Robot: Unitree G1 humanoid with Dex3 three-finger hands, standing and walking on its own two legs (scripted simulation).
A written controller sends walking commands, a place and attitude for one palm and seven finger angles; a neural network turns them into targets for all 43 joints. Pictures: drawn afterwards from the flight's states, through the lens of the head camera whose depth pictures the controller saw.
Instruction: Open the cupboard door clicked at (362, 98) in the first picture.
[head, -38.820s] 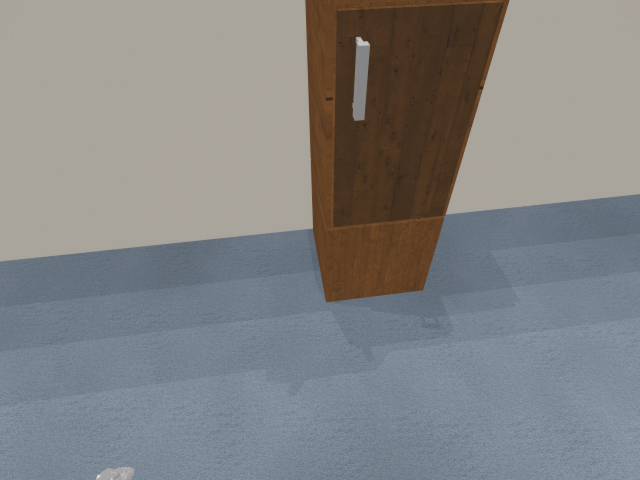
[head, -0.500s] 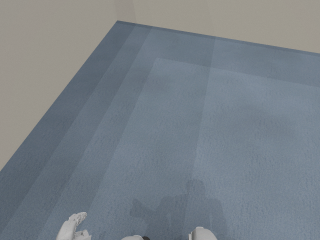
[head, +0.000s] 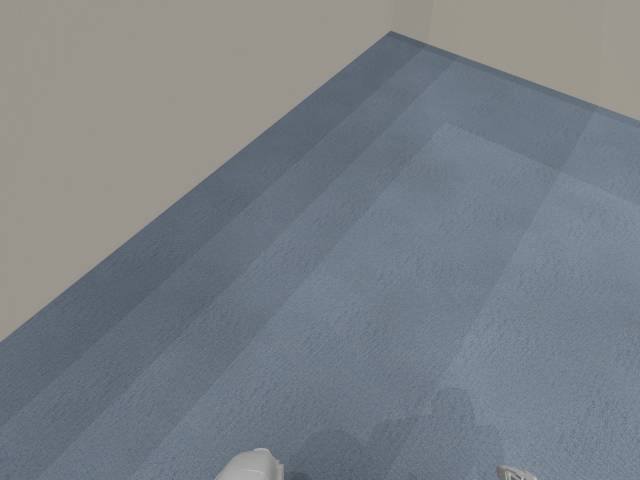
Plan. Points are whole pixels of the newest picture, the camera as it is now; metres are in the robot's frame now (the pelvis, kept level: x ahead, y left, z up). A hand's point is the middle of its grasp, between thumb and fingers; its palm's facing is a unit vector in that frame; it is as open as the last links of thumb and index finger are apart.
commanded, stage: turn to face it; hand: left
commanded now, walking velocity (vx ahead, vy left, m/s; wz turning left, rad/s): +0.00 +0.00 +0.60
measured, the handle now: out of the picture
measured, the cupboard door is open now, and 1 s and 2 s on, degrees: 48 48 48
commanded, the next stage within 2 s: none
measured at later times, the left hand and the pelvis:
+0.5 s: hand out of the picture +0.10 +0.21 -0.15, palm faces +0.25 -0.92 -0.30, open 7.4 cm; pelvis +0.03 -0.02 -0.01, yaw +15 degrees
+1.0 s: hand out of the picture -0.06 +0.20 -0.18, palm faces +0.58 -0.77 -0.26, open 7.4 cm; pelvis +0.03 +0.00 -0.01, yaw +34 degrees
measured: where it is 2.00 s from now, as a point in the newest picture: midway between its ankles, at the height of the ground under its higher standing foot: outside the picture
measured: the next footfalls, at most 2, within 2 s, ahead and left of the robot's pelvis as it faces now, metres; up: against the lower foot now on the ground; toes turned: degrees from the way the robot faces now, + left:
left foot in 0.06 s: +0.05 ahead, +0.12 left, +0.00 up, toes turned +8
right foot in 0.48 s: +0.11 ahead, -0.12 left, +0.00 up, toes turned +12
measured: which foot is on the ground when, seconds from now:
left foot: up 0.00-0.04, down 0.06-0.48, up 0.50-0.88, down 0.90-1.00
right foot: down 0.00-0.06, up 0.08-0.46, down 0.48-0.90, up 0.92-1.00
